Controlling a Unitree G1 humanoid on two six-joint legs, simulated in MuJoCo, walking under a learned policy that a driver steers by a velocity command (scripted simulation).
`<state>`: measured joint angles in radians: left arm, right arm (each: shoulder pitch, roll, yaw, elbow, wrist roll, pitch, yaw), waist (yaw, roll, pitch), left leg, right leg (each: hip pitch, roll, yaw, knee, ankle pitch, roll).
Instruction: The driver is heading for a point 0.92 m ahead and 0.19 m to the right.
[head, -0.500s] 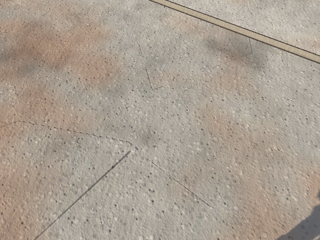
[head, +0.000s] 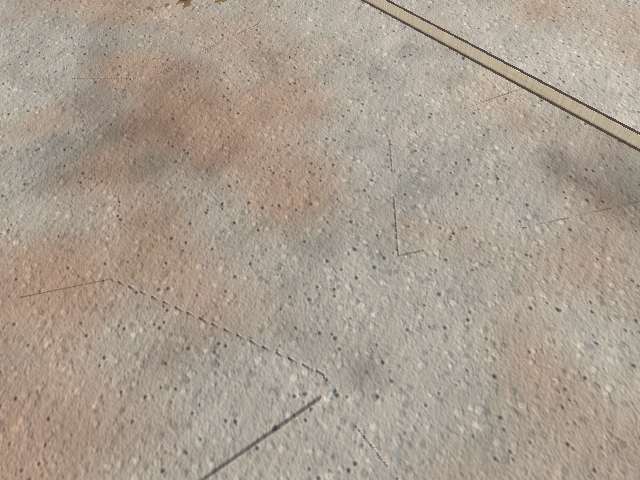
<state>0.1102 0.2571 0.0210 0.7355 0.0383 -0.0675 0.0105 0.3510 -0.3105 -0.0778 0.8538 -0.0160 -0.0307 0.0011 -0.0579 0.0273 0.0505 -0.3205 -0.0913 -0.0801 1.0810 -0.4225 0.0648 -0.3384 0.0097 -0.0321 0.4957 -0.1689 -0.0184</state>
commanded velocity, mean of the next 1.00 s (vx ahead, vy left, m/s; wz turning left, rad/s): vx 0.09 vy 0.00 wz -0.30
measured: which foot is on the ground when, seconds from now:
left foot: up 0.00-0.30, down 0.32-0.72, up 0.74-1.00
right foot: down 0.00-0.32, up 0.34-0.72, down 0.74-1.00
